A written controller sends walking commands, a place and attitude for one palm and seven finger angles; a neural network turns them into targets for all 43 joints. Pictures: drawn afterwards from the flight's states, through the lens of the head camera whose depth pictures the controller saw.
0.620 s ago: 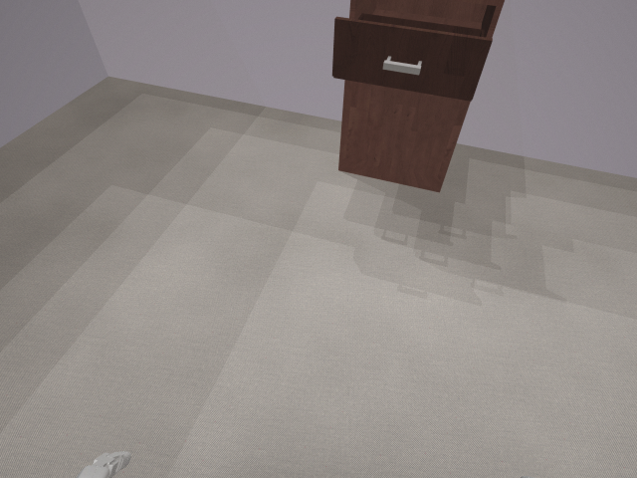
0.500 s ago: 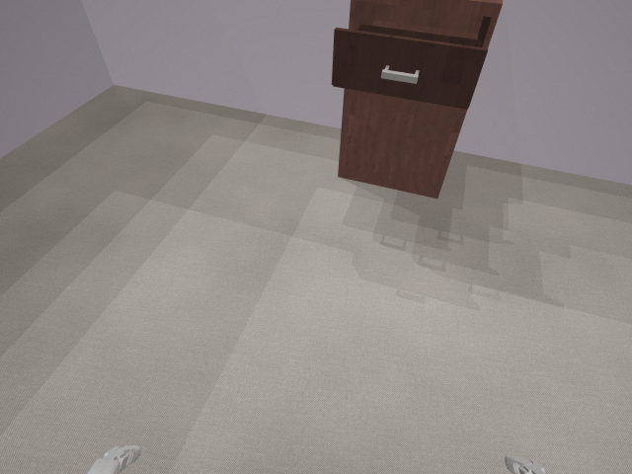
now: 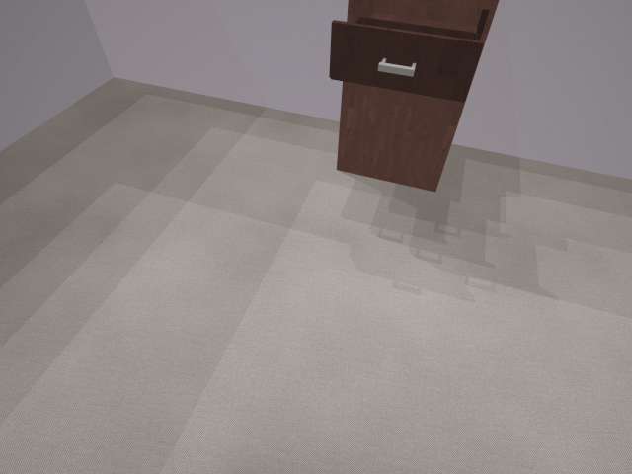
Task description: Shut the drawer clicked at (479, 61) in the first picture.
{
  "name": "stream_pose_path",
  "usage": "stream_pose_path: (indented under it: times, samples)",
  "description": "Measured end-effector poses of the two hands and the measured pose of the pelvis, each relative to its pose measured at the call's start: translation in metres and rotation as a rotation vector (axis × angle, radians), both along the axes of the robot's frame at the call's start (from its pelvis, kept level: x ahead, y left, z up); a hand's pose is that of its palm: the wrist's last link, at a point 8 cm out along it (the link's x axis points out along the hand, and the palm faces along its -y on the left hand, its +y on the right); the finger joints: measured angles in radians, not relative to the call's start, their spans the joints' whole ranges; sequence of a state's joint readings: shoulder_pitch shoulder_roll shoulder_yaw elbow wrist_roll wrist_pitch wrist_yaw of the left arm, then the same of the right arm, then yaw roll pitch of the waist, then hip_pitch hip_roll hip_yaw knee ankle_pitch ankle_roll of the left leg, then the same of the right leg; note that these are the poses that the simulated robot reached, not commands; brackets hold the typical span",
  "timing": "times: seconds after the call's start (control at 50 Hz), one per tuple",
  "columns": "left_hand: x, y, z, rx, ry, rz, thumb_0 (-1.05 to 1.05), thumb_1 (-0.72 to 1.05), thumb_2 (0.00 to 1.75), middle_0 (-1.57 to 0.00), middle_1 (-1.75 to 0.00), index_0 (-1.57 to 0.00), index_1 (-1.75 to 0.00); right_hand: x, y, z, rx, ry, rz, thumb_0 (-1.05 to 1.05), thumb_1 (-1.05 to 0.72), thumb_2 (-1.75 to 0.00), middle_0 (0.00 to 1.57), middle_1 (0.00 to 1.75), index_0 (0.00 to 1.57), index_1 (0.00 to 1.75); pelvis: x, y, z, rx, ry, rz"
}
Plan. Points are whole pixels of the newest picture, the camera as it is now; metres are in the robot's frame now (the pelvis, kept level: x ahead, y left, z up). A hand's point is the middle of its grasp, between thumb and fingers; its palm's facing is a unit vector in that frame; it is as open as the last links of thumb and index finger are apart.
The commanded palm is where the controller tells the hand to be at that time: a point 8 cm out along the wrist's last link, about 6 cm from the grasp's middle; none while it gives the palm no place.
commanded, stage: stand and wait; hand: left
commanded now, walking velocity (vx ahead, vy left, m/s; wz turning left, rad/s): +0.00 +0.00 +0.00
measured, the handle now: (397, 66) +1.27 -0.18 -0.05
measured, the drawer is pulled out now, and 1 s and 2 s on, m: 0.29 0.29 0.29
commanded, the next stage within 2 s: look at it before walking up in 0.26 s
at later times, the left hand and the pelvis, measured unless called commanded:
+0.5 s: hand out of the picture +0.07 +0.25 -0.15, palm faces -0.02 -0.94 -0.33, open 7.3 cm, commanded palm none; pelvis -0.01 +0.00 +0.00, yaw +0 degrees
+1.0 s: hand out of the picture +0.07 +0.24 -0.16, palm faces -0.02 -0.94 -0.33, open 7.3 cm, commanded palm none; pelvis +0.00 +0.00 +0.00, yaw -1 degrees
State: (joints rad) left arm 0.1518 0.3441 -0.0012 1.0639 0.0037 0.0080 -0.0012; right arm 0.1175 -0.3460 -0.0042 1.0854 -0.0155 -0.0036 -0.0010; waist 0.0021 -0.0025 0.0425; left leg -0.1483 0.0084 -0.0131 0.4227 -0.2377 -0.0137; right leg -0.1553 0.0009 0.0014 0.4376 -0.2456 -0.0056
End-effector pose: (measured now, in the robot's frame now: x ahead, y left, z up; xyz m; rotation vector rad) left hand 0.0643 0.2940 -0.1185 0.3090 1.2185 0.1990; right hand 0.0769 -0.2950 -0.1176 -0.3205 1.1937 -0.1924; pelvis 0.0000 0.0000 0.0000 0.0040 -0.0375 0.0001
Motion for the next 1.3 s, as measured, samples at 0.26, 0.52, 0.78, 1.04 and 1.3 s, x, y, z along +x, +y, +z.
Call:
stream_pose_path:
  times: [0.26,0.52,0.78,1.04,1.3]
  samples:
    - [0.000,-0.004,0.003,-0.003,-0.014,-0.014,0.00,0.91,0.90,-0.20,-0.30,-0.21,-0.30,-0.021,0.000,-0.002,0.012,0.024,-0.013,0.00,-0.91,-0.90,0.20,0.30,0.20,0.30,-0.009,-0.002,0.002,-0.001,0.000,-0.003]
    - [0.000,-0.004,0.003,-0.006,-0.016,-0.015,0.00,0.91,0.90,-0.20,-0.30,-0.21,-0.30,-0.021,0.002,-0.002,0.016,0.023,-0.013,0.00,-0.91,-0.90,0.20,0.30,0.20,0.30,-0.011,-0.002,0.002,0.000,0.003,-0.004]
    - [-0.004,-0.004,0.001,-0.007,0.010,-0.007,0.00,0.91,0.90,-0.20,-0.30,-0.21,-0.30,-0.013,0.001,-0.001,0.011,0.026,-0.008,0.00,-0.91,-0.90,0.20,0.30,0.20,0.30,-0.006,-0.002,0.003,-0.001,0.009,-0.004]
    - [-0.002,-0.011,-0.005,-0.022,0.025,0.000,0.00,0.91,0.90,-0.20,-0.30,-0.21,-0.30,-0.005,0.009,-0.004,0.024,0.014,-0.015,0.00,-0.91,-0.90,0.20,0.30,0.20,0.30,0.004,-0.001,0.000,-0.003,0.012,-0.026]
    - [0.027,-0.068,-0.030,-0.122,0.202,-0.066,0.01,0.91,0.90,-0.20,-0.30,-0.20,-0.30,-0.066,0.037,-0.037,0.143,0.166,-0.243,0.00,-0.91,-0.90,0.20,0.30,0.20,0.30,0.066,-0.019,-0.013,0.020,0.033,-0.152]
